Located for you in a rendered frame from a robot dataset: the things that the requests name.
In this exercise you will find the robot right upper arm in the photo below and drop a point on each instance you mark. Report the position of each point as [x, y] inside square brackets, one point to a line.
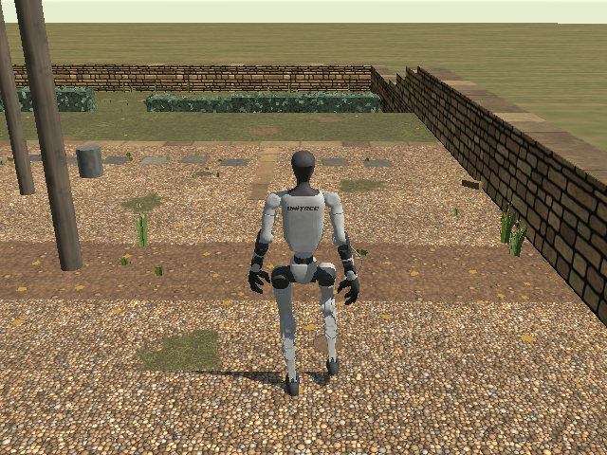
[332, 200]

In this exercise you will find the robot right shin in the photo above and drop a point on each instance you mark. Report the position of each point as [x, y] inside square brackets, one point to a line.
[330, 331]

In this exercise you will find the right robot hand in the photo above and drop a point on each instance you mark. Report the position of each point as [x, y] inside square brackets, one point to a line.
[353, 293]

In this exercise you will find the left robot hand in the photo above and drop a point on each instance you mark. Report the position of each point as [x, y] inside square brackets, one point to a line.
[253, 279]

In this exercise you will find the robot left upper arm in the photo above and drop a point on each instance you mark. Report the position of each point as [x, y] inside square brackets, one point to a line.
[274, 200]

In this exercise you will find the humanoid robot torso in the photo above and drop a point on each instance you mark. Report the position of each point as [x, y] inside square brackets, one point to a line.
[303, 219]

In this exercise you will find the robot right forearm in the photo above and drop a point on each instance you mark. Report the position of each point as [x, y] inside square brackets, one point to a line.
[347, 260]

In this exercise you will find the robot left forearm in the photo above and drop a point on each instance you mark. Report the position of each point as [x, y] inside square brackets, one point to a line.
[258, 254]

